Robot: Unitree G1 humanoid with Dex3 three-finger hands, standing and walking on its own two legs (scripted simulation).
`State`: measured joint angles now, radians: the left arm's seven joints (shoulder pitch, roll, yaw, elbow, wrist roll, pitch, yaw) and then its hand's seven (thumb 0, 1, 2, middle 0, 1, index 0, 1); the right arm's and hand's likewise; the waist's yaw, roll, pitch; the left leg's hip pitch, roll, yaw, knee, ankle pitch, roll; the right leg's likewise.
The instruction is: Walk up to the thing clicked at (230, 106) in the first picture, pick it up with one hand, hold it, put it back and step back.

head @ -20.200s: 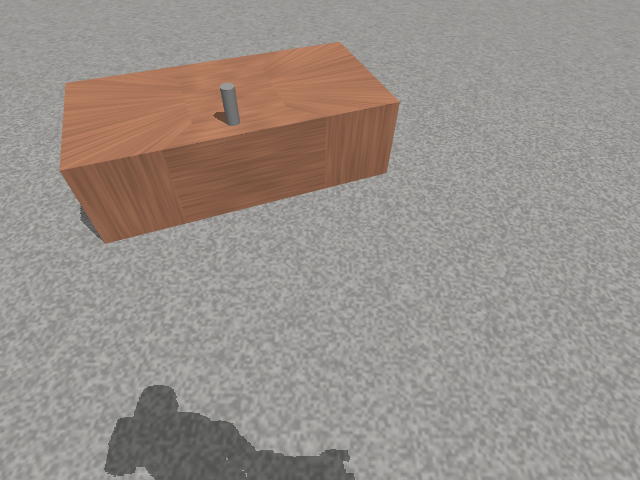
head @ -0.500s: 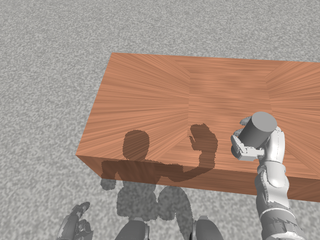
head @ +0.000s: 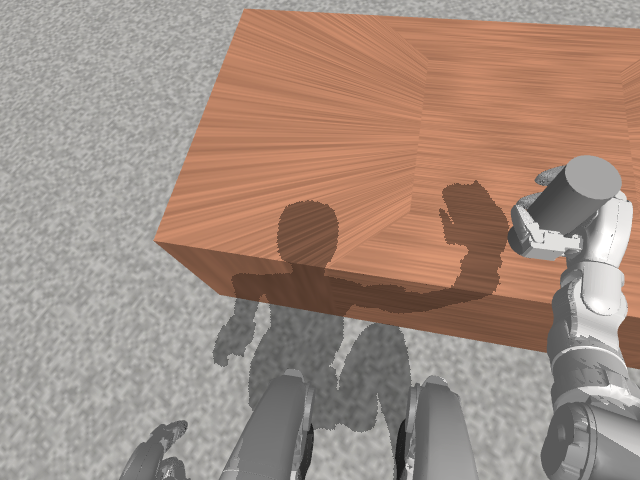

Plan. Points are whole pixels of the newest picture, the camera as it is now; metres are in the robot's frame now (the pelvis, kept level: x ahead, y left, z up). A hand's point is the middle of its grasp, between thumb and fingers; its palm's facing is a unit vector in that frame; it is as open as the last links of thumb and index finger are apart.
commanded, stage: crouch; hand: right
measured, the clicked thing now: (555, 213) +0.45 -0.22 +0.00
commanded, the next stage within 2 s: lower in 0.40 s
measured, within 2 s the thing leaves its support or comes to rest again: rests again in 1.18 s
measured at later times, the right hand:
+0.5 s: hand (532, 215) +0.47 -0.22 -0.06, palm faces +0.22 +0.97 +0.00, open 7.6 cm
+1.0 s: hand (512, 238) +0.47 -0.22 -0.14, palm faces +0.20 +0.98 -0.01, open 7.5 cm
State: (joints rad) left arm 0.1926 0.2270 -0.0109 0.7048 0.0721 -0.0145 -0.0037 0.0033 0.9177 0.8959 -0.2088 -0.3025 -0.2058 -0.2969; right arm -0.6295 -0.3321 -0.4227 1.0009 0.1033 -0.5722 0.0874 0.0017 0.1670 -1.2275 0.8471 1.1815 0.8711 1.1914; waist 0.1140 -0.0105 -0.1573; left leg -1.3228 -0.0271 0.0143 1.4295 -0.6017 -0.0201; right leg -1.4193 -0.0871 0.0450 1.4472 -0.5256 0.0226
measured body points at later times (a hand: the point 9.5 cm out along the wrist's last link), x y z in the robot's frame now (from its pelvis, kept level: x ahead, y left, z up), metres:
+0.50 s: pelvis +0.00 +0.00 -0.05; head +0.19 -0.03 +0.36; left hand +0.10 +0.27 -0.17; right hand +0.46 -0.27 -0.06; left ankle +0.03 +0.13 -0.58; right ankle +0.06 -0.13 -0.58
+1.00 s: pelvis -0.02 +0.00 -0.12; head +0.19 -0.04 +0.28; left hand +0.08 +0.27 -0.24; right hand +0.46 -0.28 -0.13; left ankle +0.03 +0.13 -0.58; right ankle +0.06 -0.13 -0.58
